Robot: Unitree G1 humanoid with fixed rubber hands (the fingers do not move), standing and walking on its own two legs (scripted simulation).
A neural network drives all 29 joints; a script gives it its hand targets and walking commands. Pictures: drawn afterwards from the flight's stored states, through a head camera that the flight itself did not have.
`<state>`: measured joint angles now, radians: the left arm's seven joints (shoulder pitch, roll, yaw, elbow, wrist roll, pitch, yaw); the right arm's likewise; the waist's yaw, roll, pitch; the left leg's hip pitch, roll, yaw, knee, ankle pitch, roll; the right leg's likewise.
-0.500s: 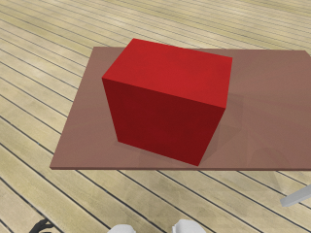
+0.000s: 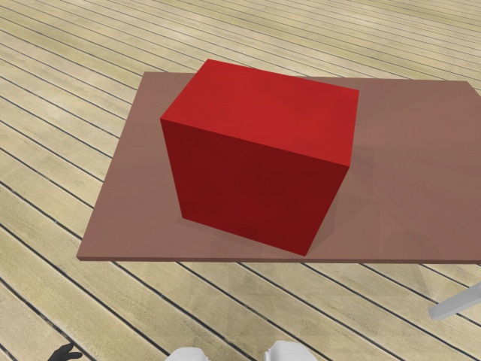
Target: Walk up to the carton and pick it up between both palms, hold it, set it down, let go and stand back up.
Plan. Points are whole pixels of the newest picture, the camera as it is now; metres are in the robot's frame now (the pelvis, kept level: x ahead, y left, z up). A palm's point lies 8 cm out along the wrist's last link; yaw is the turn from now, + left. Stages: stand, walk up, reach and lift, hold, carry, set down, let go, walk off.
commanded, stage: walk up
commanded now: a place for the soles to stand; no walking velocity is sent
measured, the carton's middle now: (259, 162) +0.47 -0.04 +0.04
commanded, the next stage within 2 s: none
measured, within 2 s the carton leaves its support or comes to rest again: neither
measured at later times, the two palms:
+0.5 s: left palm out of the picture +0.06 +0.27 -0.09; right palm out of the picture +0.03 -0.35 -0.11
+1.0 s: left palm out of the picture +0.00 +0.29 -0.12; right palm out of the picture -0.02 -0.34 -0.09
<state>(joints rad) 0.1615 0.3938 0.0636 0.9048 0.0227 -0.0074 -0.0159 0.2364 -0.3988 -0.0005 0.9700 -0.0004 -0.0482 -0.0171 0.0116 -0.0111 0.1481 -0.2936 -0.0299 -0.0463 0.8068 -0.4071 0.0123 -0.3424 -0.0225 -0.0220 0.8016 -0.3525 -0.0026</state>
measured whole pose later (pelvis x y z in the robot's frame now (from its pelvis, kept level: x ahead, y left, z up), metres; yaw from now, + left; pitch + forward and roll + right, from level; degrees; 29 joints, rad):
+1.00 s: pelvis -0.09 -0.02 +0.00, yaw +0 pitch -6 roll -1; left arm 0.13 0.39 0.06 0.90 0.02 0.05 -0.02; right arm 0.21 -0.39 0.00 0.94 0.00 -0.04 -0.03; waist 0.01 -0.04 0.19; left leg -0.36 -0.02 -0.05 0.81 -0.36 0.02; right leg -0.33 0.00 -0.04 0.88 -0.53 -0.02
